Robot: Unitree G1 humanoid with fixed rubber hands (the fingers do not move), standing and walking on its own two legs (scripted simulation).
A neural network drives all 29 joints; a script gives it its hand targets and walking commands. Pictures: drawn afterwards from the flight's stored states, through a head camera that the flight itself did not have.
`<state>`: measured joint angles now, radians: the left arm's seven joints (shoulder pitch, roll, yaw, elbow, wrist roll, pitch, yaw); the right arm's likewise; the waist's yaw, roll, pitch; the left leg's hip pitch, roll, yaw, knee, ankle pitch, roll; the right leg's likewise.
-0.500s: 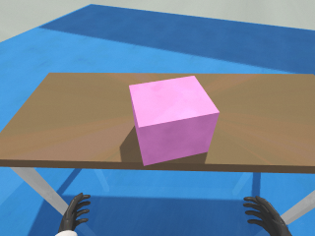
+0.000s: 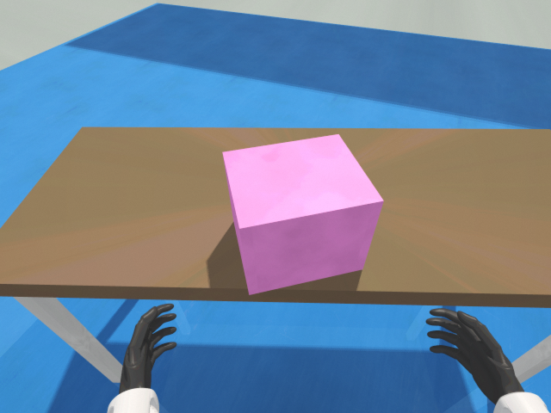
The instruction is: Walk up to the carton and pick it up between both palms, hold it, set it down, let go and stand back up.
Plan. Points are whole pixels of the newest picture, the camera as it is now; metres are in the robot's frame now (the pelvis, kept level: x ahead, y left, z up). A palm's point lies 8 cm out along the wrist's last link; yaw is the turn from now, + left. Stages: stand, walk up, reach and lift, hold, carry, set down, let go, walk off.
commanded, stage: reach and lift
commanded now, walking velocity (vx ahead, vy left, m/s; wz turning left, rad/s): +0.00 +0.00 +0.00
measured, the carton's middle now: (294, 212) +0.49 -0.02 +0.02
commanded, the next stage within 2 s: none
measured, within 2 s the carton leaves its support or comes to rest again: neither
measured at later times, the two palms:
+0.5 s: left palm (155, 348) +0.23 +0.17 +0.05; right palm (479, 315) +0.26 -0.26 +0.06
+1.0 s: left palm (151, 290) +0.29 +0.18 +0.09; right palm (461, 249) +0.34 -0.25 +0.09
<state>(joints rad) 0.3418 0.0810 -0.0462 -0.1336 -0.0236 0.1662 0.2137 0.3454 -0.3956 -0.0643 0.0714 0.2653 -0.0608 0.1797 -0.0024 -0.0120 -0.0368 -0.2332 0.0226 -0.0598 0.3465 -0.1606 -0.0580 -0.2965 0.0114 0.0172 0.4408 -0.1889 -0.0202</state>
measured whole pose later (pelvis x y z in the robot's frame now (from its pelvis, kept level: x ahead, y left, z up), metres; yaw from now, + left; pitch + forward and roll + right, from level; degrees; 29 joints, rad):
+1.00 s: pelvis +0.00 -0.01 +0.00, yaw +0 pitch +3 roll +1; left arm -0.03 0.06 0.05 -0.23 -0.05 0.54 0.24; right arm -0.27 -0.43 -0.05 0.27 0.37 0.19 0.09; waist 0.00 -0.01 -0.01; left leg -0.23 0.03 -0.06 0.32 -0.15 -0.06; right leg -0.30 0.02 0.02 0.43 -0.18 -0.03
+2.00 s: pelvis +0.02 -0.01 +0.00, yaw +0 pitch +4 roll +1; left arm -0.70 0.16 0.13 0.45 -0.08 0.51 0.24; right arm -0.99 -0.44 0.06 0.97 0.38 0.27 0.09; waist 0.05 -0.01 -0.01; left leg -0.23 0.04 -0.06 0.33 -0.18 -0.07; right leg -0.30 0.03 0.02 0.42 -0.20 -0.03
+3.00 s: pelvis +0.04 -0.01 -0.01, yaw -1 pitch +19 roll +0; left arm -0.82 0.09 0.14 1.04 -0.10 -0.07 0.19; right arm -1.02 -0.38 0.10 1.32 0.39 -0.15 0.10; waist 0.09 -0.01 -0.17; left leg -0.54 0.07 -0.05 0.42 -0.20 -0.08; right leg -0.56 0.06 0.02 0.41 -0.18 -0.03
